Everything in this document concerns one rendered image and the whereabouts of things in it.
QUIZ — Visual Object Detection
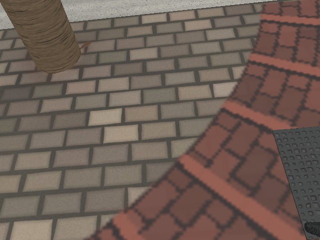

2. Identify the robot right hand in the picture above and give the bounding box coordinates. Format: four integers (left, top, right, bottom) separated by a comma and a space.
304, 222, 320, 237

